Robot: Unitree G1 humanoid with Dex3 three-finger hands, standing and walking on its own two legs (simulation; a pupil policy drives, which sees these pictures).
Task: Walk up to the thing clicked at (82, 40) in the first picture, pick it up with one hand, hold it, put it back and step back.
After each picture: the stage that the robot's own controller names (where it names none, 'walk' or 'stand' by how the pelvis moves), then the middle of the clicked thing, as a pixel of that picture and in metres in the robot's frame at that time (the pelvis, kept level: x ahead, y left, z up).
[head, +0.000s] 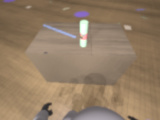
stand; (83, 34) +0.74 +0.11 +0.05
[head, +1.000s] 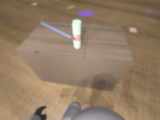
rise first; (77, 35) +0.66 +0.19 +0.07
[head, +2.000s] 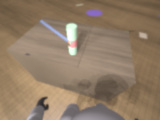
stand; (72, 41) +0.55 +0.18 +0.09
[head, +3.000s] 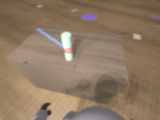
stand; (68, 47) +0.54 +0.21 +0.05
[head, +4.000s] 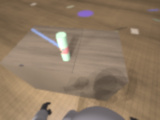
stand; (64, 48) +0.51 +0.24 +0.05
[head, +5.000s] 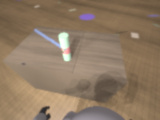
stand; (65, 48) +0.53 +0.23 +0.05
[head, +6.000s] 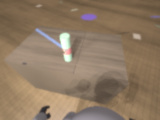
stand; (66, 48) +0.52 +0.22 +0.04
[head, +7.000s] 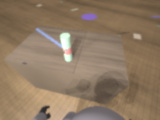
stand; (67, 48) +0.52 +0.22 +0.05
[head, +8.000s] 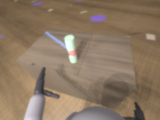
rise first; (71, 50) +0.52 +0.21 +0.05
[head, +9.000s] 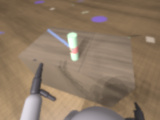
go down; (73, 48) +0.54 +0.21 +0.05
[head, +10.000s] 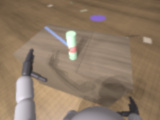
go down; (72, 47) +0.54 +0.19 +0.06
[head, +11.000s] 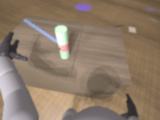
go down; (63, 44) +0.51 +0.19 +0.08
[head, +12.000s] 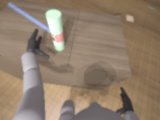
close in; (57, 34) +0.52 +0.20 +0.11
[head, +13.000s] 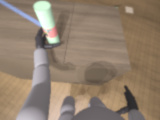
close; (50, 28) +0.54 +0.21 +0.13
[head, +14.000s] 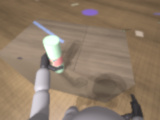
lift; (56, 57) +0.35 +0.22 +0.14
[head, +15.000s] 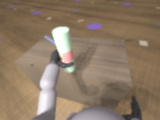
lift; (66, 53) +0.32 +0.16 +0.24
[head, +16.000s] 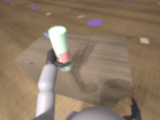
hold; (62, 52) +0.32 +0.18 +0.23
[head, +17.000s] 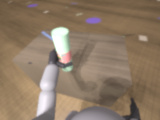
crouch; (64, 53) +0.33 +0.16 +0.22
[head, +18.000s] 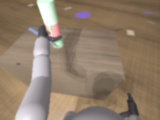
crouch; (53, 27) +0.48 +0.21 +0.27
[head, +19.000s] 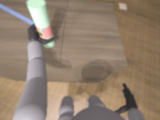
lower; (44, 28) +0.53 +0.21 +0.13
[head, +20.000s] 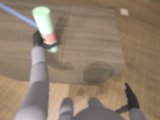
lower; (48, 34) +0.51 +0.21 +0.12
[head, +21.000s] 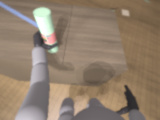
lower; (48, 34) +0.51 +0.21 +0.12
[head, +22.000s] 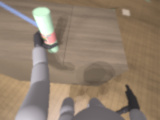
lower; (48, 34) +0.51 +0.21 +0.12
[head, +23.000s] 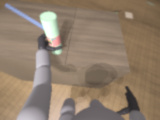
open; (53, 37) +0.49 +0.20 +0.12
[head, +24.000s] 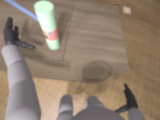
rise; (50, 30) +0.50 +0.20 +0.13
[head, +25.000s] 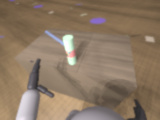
sink last; (70, 51) +0.49 +0.21 +0.09
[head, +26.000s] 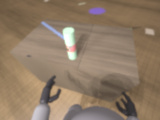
stand; (71, 45) +0.50 +0.19 +0.09
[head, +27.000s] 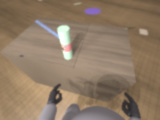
stand; (66, 44) +0.49 +0.21 +0.11
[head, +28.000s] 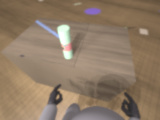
stand; (66, 44) +0.49 +0.21 +0.11
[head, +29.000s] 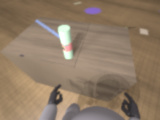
stand; (66, 44) +0.49 +0.20 +0.11
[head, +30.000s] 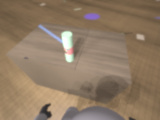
stand; (68, 48) +0.50 +0.20 +0.08
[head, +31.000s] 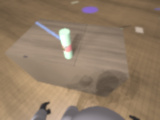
walk; (67, 45) +0.52 +0.21 +0.05
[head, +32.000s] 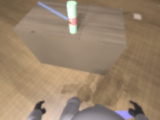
walk; (72, 19) +0.75 +0.23 +0.07
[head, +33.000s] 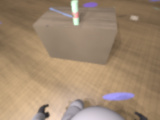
stand; (75, 13) +1.06 +0.28 +0.07
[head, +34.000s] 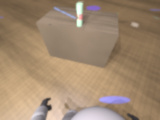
stand; (79, 15) +1.08 +0.21 +0.05
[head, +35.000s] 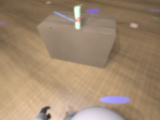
stand; (77, 18) +1.11 +0.23 +0.04
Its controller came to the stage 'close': yes
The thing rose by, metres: 0.22
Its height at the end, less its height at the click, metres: +0.00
